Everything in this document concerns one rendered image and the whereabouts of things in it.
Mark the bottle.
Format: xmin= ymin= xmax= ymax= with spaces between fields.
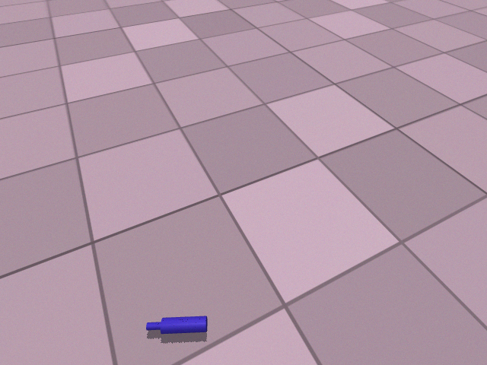
xmin=146 ymin=316 xmax=207 ymax=334

